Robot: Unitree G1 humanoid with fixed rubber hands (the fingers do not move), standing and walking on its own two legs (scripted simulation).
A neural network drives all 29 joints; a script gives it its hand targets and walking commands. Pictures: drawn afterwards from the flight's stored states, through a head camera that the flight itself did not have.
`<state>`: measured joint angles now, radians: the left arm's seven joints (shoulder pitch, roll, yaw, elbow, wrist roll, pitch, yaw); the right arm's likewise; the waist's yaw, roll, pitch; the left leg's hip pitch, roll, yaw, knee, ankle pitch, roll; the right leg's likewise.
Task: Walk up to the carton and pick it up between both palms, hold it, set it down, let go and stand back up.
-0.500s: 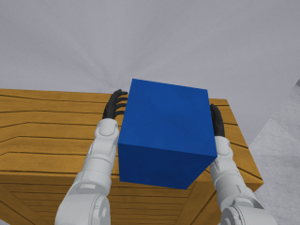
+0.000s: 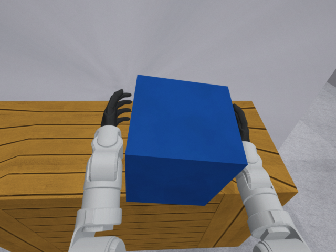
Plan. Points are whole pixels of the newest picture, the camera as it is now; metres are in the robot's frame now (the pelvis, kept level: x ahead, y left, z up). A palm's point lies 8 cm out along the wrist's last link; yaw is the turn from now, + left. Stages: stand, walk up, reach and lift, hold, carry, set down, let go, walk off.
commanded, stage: reach and lift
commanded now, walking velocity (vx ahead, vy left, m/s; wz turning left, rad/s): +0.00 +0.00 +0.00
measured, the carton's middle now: (174, 146) +0.35 -0.02 +0.08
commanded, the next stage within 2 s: hold in 1.32 s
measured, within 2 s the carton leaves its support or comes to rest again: neither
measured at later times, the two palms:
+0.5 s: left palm (104, 105) +0.36 +0.13 +0.21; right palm (248, 111) +0.36 -0.17 +0.18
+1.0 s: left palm (94, 111) +0.36 +0.15 +0.19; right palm (237, 104) +0.37 -0.15 +0.19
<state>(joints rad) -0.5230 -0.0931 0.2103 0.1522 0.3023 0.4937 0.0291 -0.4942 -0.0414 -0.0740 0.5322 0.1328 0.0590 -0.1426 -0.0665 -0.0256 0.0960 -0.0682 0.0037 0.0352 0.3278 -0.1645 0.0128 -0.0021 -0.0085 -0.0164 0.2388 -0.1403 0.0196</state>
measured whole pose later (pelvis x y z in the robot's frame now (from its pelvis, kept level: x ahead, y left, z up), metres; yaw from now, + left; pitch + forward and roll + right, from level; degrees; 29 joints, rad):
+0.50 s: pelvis -0.01 -0.02 +0.00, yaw +3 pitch -7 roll -1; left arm -0.68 -0.03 0.26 0.22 0.34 0.64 -0.01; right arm -0.71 -0.03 -0.14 0.64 0.11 0.21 -0.14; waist -0.09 -0.04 0.01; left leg -0.06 0.01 -0.02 0.33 -0.15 -0.01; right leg 0.01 0.00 -0.07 0.28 -0.17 -0.01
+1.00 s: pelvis -0.01 -0.02 +0.00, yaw +2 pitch -7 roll -1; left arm -0.68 0.00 0.26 0.16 0.35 0.76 -0.03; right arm -0.78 -0.03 -0.13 0.66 0.17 0.31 -0.14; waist -0.09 -0.10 0.03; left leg -0.05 0.01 -0.01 0.34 -0.15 -0.01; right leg 0.02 0.00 -0.06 0.27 -0.16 0.00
